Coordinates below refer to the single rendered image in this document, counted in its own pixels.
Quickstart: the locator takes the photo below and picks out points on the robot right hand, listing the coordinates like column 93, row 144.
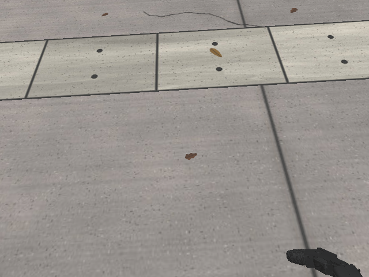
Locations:
column 323, row 261

